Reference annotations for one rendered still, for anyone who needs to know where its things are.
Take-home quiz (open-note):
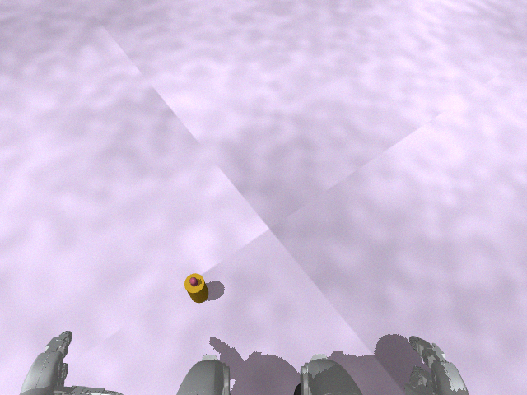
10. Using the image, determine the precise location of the left robot hand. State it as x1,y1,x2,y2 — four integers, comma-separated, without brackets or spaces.
20,331,123,395

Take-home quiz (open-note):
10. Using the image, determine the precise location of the bottle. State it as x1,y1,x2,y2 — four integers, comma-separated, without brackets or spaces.
184,273,208,303

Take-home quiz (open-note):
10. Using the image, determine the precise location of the right robot hand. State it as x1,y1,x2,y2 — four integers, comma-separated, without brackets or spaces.
404,336,469,395

